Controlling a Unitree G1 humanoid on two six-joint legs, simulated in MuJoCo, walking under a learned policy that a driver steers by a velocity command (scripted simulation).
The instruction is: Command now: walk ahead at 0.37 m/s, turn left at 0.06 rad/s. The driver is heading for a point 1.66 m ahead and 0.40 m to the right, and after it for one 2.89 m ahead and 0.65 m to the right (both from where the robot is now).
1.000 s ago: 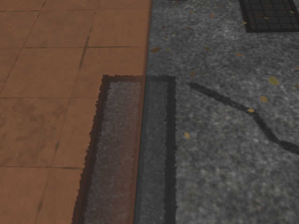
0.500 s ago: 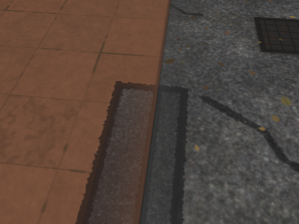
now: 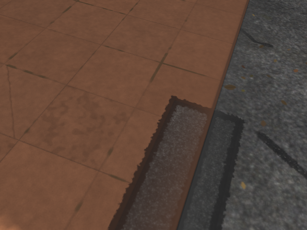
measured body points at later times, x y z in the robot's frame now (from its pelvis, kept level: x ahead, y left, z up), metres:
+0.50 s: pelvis +0.27 -0.05 -0.01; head +0.31 -0.06 +0.44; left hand +0.46 +0.19 -0.12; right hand +0.33 -0.34 -0.11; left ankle +0.24 +0.11 -0.66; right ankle +0.30 -0.14 -0.75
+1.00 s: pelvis +0.55 -0.05 +0.00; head +0.59 -0.05 +0.44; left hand +0.82 +0.12 -0.11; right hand +0.51 -0.34 -0.10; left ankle +0.62 +0.03 -0.75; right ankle +0.49 -0.18 -0.67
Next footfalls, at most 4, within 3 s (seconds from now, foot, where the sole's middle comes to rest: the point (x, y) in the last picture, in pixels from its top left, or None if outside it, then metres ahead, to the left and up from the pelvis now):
0.34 right None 0.34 -0.14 -0.78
0.78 left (140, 196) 0.66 0.02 -0.78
1.18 right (196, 201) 0.64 -0.24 -0.78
1.52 left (140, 186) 0.70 0.02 -0.78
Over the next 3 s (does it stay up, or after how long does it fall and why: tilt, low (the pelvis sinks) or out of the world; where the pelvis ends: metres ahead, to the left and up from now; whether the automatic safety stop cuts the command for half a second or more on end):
stays up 1.15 -0.28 -0.02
